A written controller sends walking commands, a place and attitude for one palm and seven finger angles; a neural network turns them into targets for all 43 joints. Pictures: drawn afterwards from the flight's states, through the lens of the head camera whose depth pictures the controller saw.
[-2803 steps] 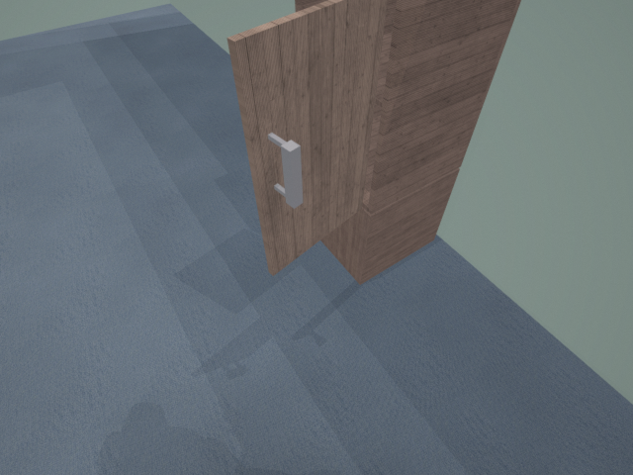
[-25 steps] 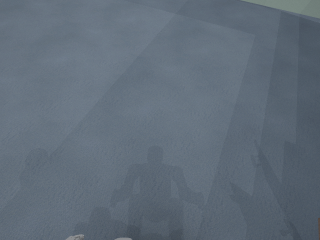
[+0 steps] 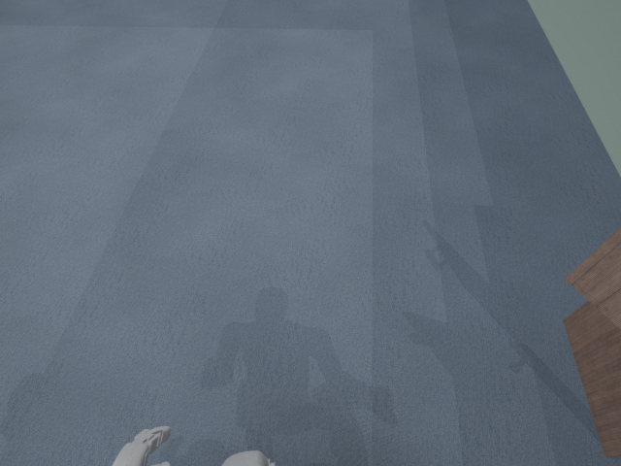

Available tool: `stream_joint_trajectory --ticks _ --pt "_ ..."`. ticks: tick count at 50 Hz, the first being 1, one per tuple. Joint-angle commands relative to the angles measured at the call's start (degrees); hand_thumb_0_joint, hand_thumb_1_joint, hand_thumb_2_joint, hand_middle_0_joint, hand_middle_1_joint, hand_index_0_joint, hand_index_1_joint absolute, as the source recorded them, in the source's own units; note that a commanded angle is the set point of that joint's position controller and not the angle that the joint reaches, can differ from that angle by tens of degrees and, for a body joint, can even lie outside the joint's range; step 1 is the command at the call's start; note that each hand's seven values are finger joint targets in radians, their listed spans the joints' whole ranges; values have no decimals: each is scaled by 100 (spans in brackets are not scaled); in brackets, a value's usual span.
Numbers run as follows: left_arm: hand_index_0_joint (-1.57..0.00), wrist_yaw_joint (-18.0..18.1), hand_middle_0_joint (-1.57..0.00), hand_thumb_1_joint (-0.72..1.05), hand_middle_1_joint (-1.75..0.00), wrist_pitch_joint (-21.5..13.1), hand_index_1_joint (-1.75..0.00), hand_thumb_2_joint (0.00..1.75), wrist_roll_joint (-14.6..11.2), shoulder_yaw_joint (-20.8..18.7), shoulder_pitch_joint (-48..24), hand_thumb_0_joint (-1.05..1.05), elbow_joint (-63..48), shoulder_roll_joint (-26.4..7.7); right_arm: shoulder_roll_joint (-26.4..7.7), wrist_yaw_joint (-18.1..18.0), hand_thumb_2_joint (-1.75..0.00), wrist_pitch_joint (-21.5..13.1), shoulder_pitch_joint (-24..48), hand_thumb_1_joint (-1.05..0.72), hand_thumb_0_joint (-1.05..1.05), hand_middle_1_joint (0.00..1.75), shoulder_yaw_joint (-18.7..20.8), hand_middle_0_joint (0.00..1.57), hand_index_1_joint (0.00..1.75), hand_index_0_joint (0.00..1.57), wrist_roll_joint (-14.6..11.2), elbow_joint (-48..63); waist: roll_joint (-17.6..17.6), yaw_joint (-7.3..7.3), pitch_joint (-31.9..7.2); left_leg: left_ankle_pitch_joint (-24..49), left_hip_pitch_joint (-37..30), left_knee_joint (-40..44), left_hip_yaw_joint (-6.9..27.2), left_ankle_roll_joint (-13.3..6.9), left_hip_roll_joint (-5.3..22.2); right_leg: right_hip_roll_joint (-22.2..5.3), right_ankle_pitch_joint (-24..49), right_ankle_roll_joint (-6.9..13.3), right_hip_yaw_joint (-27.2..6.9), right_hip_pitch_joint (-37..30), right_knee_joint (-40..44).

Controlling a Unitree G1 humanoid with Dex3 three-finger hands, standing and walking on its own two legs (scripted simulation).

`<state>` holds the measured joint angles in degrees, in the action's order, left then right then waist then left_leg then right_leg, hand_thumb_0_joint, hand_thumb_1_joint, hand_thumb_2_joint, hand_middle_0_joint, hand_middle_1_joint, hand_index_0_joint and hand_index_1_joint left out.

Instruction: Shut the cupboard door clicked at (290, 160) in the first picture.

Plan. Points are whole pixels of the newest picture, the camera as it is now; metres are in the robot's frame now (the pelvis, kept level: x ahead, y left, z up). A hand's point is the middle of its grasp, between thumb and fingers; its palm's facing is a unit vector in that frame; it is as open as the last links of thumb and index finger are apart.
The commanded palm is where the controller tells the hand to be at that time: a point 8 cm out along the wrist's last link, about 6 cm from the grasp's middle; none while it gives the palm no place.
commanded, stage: turn to face it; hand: left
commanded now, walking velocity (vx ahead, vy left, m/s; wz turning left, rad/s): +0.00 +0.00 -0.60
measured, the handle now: out of the picture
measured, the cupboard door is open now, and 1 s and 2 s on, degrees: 36 36 36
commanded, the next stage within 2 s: take the last steps up to it in 1.52 s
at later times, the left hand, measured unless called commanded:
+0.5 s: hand (171, 436) +0.17 +0.23 -0.16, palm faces -0.24 -0.95 -0.20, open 7.4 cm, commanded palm none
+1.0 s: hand (260, 396) +0.23 +0.10 -0.14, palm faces -0.57 -0.78 -0.25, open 7.4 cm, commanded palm none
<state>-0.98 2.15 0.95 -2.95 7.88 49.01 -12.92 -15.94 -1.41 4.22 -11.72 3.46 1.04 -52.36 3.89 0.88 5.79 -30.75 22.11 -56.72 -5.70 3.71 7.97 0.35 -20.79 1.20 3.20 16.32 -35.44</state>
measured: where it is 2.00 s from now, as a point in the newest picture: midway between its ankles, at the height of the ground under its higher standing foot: outside the picture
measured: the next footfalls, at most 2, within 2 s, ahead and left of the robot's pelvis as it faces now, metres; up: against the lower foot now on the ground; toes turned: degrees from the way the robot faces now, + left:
left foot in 0.32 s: +0.09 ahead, +0.13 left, +0.00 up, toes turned -8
right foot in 0.78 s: +0.00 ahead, -0.11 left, +0.00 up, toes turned -33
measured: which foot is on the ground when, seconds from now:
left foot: up 0.00-0.30, down 0.32-0.76, up 0.78-1.00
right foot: down 0.00-0.32, up 0.34-0.76, down 0.78-1.00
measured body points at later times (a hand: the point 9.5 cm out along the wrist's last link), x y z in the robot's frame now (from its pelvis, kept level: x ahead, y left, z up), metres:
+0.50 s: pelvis +0.03 +0.04 +0.02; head +0.10 +0.07 +0.46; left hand +0.18 +0.28 -0.14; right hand +0.06 -0.22 -0.10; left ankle +0.05 +0.14 -0.72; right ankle -0.06 -0.09 -0.62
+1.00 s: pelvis +0.04 -0.01 +0.01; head +0.07 -0.05 +0.46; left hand +0.26 +0.14 -0.12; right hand -0.05 -0.27 -0.13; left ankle +0.11 +0.13 -0.65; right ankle -0.03 -0.09 -0.72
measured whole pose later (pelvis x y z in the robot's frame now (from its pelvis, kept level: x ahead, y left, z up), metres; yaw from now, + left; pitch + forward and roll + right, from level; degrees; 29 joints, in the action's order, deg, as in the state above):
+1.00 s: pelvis +0.04 -0.01 +0.01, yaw -35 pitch +2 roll +1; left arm -0.1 2.0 0.7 -1.8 10.1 50.2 -11.9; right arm -15.2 -0.7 3.8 -9.7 2.7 1.0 -50.8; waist 1.3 1.1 4.9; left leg -22.8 29.5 -61.8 -1.4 6.0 5.5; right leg 1.0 -15.7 1.4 -2.2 14.6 -28.8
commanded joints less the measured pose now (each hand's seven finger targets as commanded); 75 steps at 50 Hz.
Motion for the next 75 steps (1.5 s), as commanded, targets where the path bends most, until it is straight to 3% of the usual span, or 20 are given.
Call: stream_joint_trajectory --ticks 1,3,11,14,16,17,22,32,36,37,38,39,41,45,54,58,60,61,67,75 --pt "-20 198 -20 90 -30 -85 -30 90 -5 -311 324 0 -320 -1169 -503 -8 -90 -222 491 -90 0 30 73 20 30 20 -28 741 -1595 -235 -693 411 1472 -1224 661 133 -88 -1564 3915 992 -1889 -1225 1362" --pt "-20 185 -20 90 -30 -111 -30 90 14 -303 221 0 -376 -1143 -376 39 -90 -209 313 -90 0 30 55 20 30 20 -32 658 -1242 -115 -924 640 964 -726 502 167 -222 -1322 3811 892 -1547 -992 1264" --pt "-20 140 -20 90 -30 -75 -30 90 64 -381 361 0 -278 -1292 -285 4 -90 -284 479 -90 0 30 30 20 30 20 -90 805 -1302 -192 -908 615 252 1198 430 112 -604 -1241 3498 950 -2264 -760 1093" --pt "-20 134 -20 90 -30 -14 -30 90 -10 -353 16 0 -342 -1107 -439 -44 -90 -389 -261 -90 0 30 53 20 30 20 -102 575 -1017 201 -1073 2008 -1424 3219 469 40 -540 -716 2738 360 -2002 163 384" --pt "-20 65 -20 90 -30 15 -30 90 -77 -236 338 0 -473 -608 -1358 -85 -90 -447 -507 -90 0 30 198 20 30 20 10 623 1505 157 -1332 3876 -2327 3833 2609 -991 1905 362 -1626 -308 -607 1596 -1861" --pt "-20 67 -20 90 -30 33 -30 90 -21 -247 184 0 -476 -787 -1288 -83 -90 -390 -495 -90 0 30 160 20 30 20 43 682 897 240 -1118 4099 -1803 3654 2457 -1319 2053 55 -1670 -301 -768 1420 -2720" --pt "-20 -111 -20 90 -30 140 -30 90 18 -318 181 0 -289 -693 -737 -142 -90 -433 119 -90 0 30 3 20 30 20 58 819 601 -97 -647 4632 -1592 3566 810 -1071 1085 -191 -597 -533 -432 1607 -3413" --pt "-20 -158 -20 90 -30 140 -30 90 14 -214 -391 0 -491 -483 -884 -35 -90 -398 -383 -90 0 30 166 20 30 20 66 456 912 160 -792 4542 -1983 3300 27 -1067 1304 -227 -441 -457 138 1017 -1373" --pt "-20 -130 -20 90 -30 40 -30 90 2 -227 106 0 -355 -596 -1006 19 -90 -371 -141 -90 0 30 236 20 30 20 36 435 725 -132 -1008 4072 -1586 2516 -333 -681 1273 -83 544 -224 287 -186 345" --pt "-20 -97 -20 90 -30 -22 -30 90 26 -268 618 0 -207 -876 -944 54 -90 -367 -69 -90 0 30 233 20 30 20 -18 475 122 -409 -1170 3632 -1097 1679 -558 -402 1009 -235 1377 -104 28 -1062 1108" --pt "-20 -13 -20 90 -30 -115 -30 90 84 -385 1042 0 -101 -1498 -465 82 -90 -342 60 -90 0 30 121 20 30 20 -60 690 -1705 -629 -1181 805 434 399 -778 -44 216 -1524 3022 397 -1783 -1998 1514" --pt "-20 77 -20 90 -30 -112 -30 90 7 -433 1183 0 -12 -1822 -363 48 -90 -275 313 -90 0 30 59 20 30 20 -49 895 -2173 -656 -1056 -958 1276 -735 -217 82 -295 -2339 4756 992 -2751 -1755 1424" --pt "-20 172 -20 90 -30 -91 -30 90 3 -394 726 0 -186 -1551 -379 5 -90 -205 383 -90 0 30 45 20 30 20 -58 853 -1590 -425 -668 -227 1671 -1351 578 34 -101 -2017 3395 1111 -2379 -1270 1643" --pt "-20 171 -20 90 -30 -153 -30 90 -26 -254 136 0 -344 -1123 -451 53 -90 -195 102 -90 0 30 63 20 30 20 -16 575 -1437 -35 -857 783 1113 -1013 533 214 -130 -1277 3855 803 -1502 -901 1363" --pt "-20 135 -20 90 -30 -108 -30 90 56 -351 352 0 -270 -1275 -325 37 -90 -249 448 -90 0 30 47 20 30 20 -69 785 -1330 -175 -809 661 511 758 454 173 -510 -1241 2950 975 -2261 -632 1332" --pt "-20 145 -20 90 -30 -41 -30 90 -8 -339 -33 0 -315 -1138 -403 -23 -90 -389 -375 -90 0 30 39 20 30 20 -99 547 -1081 228 -1083 1957 -1246 3170 458 61 -597 -772 2655 425 -2108 36 517" --pt "-20 84 -20 90 -30 -8 -30 90 -85 -218 429 0 -412 -558 -1319 -62 -90 -460 -538 -90 0 30 168 20 30 20 10 587 1521 116 -1329 3737 -2337 3860 2574 -849 1732 421 -1387 -256 -741 1572 -1563" --pt "-20 86 -20 90 -30 23 -30 90 -30 -236 249 0 -388 -765 -1282 -76 -90 -396 -548 -90 0 30 135 20 30 20 60 631 998 218 -1138 3884 -1704 3783 2549 -1279 1991 169 -1630 -253 -790 1372 -2551" --pt "-20 -62 -20 90 -30 112 -30 90 9 -258 261 0 -107 -608 -673 -155 -90 -459 -136 -90 0 30 -31 20 30 20 57 656 536 -72 -734 4981 -1681 3553 821 -1070 927 -114 -446 -490 -454 1531 -3265" --pt "-20 -43 -20 90 -30 116 -30 90 3 -129 -185 0 -137 -362 -732 -95 -90 -431 -680 -90 0 30 80 20 30 20 72 178 867 164 -893 4993 -2021 3440 495 -1183 1068 -160 -522 -420 -65 961 -1474"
